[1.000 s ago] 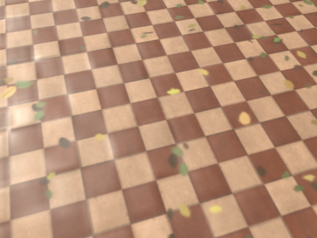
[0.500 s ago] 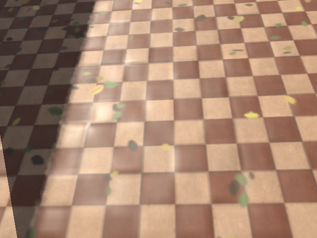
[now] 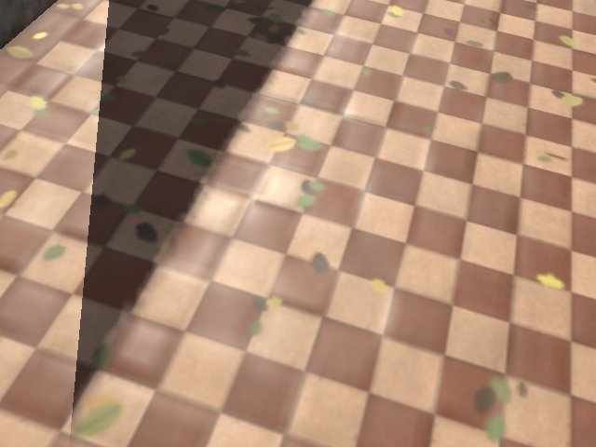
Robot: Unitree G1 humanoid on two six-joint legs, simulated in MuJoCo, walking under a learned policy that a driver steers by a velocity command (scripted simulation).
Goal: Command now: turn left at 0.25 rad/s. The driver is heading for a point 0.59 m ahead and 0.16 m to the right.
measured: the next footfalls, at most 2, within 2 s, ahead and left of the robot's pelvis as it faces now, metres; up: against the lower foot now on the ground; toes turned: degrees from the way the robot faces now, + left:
right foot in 0.26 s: +0.03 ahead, -0.12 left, +0.00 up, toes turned +3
left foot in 0.60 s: +0.17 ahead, +0.12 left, +0.00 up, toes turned +4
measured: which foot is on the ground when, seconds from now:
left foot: down 0.00-0.28, up 0.30-0.58, down 0.60-1.00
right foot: up 0.00-0.24, down 0.26-0.60, up 0.62-1.00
